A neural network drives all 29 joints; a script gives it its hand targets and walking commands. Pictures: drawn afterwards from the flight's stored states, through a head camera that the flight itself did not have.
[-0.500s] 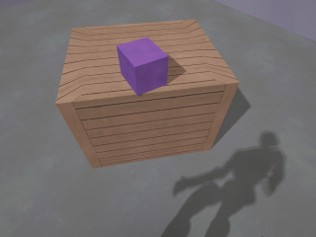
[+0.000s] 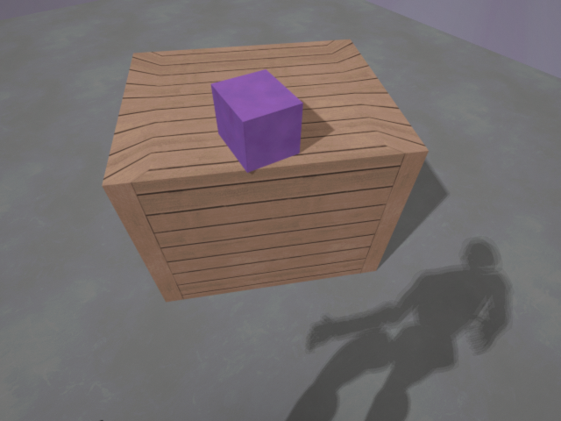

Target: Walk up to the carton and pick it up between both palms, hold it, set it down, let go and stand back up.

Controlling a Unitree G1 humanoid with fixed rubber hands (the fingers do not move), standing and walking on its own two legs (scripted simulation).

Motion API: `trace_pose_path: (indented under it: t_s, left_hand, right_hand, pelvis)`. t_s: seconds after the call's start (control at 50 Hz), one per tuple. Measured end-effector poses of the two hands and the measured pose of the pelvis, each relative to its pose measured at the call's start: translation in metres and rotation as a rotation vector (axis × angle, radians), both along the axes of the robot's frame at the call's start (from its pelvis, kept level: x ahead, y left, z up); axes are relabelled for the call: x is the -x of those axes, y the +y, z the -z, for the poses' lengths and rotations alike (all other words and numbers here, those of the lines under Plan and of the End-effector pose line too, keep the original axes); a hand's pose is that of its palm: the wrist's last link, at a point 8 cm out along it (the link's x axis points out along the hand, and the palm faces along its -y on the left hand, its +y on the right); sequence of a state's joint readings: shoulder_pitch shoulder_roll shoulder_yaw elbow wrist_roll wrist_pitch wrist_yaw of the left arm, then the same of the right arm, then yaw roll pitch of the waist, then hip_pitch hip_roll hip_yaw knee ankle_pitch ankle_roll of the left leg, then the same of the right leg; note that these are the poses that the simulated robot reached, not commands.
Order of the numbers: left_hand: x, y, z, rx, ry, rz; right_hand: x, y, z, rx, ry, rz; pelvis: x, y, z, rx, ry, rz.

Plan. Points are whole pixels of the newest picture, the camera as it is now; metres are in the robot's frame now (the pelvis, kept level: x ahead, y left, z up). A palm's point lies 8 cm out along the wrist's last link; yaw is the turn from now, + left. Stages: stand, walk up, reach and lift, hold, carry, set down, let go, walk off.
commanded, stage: walk up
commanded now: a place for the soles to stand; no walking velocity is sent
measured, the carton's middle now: (256, 119) +0.83 +0.06 -0.05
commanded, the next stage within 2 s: none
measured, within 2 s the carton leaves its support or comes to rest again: neither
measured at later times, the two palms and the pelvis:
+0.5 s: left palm (60, 417) +0.16 +0.35 -0.13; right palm (482, 401) +0.17 -0.29 -0.09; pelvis +0.10 +0.03 -0.02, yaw +2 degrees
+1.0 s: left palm (92, 348) +0.27 +0.33 -0.13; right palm (458, 300) +0.34 -0.32 -0.11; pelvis +0.24 +0.00 -0.04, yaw +6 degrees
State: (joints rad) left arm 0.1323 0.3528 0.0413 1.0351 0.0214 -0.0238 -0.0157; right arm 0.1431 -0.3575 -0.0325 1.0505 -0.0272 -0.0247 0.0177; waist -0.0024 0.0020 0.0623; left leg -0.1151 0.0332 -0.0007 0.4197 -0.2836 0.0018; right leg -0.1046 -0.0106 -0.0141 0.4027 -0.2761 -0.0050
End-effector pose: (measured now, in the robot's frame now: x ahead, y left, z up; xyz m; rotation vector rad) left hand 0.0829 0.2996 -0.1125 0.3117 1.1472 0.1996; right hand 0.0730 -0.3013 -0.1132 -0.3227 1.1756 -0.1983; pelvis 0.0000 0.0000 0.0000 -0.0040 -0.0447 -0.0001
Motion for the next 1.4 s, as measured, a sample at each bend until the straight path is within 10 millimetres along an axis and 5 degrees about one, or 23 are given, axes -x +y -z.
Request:
trace_pose_path:
  t_s: [0.1, 0.2, 0.26, 0.46, 0.66, 0.84, 0.98, 1.18, 1.32, 1.4]
  left_hand:
    - [0.009, 0.023, 0.006, -0.009, -0.037, -0.039]
    - [0.029, 0.057, 0.021, -0.015, 0.027, -0.087]
    - [0.024, 0.066, 0.025, -0.016, 0.068, -0.099]
    - [-0.057, 0.054, 0.018, 0.017, 0.004, -0.030]
    - [-0.173, 0.013, 0.003, -0.019, -0.164, 0.029]
    - [-0.179, 0.012, -0.012, -0.051, -0.162, -0.045]
    - [-0.181, 0.033, 0.013, -0.037, -0.105, -0.101]
    - [-0.237, 0.010, 0.028, 0.001, -0.025, -0.042]
    - [-0.288, -0.016, 0.022, -0.052, -0.077, -0.039]
    - [-0.295, -0.027, 0.016, -0.072, -0.096, -0.087]
  right_hand:
    - [-0.011, -0.008, 0.002, 0.044, 0.009, -0.050]
    - [-0.044, 0.005, -0.006, 0.083, -0.040, -0.097]
    - [-0.054, 0.010, -0.013, 0.099, -0.070, -0.094]
    - [-0.087, 0.013, -0.025, 0.100, -0.085, -0.085]
    - [-0.150, -0.023, 0.010, 0.064, -0.096, -0.091]
    - [-0.226, -0.024, 0.006, 0.041, -0.110, -0.185]
    - [-0.263, -0.020, -0.003, 0.104, -0.103, -0.228]
    - [-0.284, -0.056, -0.022, 0.168, -0.127, -0.122]
    - [-0.319, -0.098, 0.006, 0.155, -0.092, -0.117]
    - [-0.360, -0.097, 0.018, 0.120, -0.092, -0.137]
  pelvis:
    - [-0.013, 0.010, 0.013, 0.030, -0.005, -0.044]
    - [-0.032, 0.029, 0.023, 0.009, -0.026, -0.050]
    - [-0.045, 0.035, 0.023, -0.009, -0.031, -0.052]
    - [-0.093, 0.032, 0.015, -0.037, -0.048, -0.042]
    - [-0.154, -0.004, 0.034, -0.003, -0.044, -0.056]
    - [-0.194, -0.011, 0.025, 0.015, -0.032, -0.085]
    - [-0.231, -0.003, 0.036, -0.009, -0.032, -0.099]
    - [-0.283, -0.022, 0.033, -0.036, -0.026, -0.074]
    - [-0.325, -0.055, 0.048, 0.008, -0.034, -0.079]
    - [-0.345, -0.064, 0.047, 0.016, -0.034, -0.098]
